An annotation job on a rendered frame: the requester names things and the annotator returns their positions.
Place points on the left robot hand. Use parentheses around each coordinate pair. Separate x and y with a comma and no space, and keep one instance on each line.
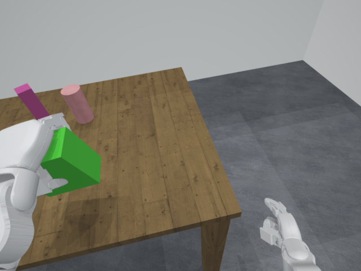
(25,145)

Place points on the robot left forearm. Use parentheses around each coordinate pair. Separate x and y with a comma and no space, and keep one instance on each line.
(18,198)

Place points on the table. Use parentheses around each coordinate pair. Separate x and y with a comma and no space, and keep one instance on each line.
(160,172)

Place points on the robot right forearm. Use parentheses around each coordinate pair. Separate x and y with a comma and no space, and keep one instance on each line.
(296,256)

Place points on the sponge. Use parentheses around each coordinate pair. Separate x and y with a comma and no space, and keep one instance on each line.
(70,158)

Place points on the right robot hand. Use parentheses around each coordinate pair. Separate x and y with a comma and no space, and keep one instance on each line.
(275,231)

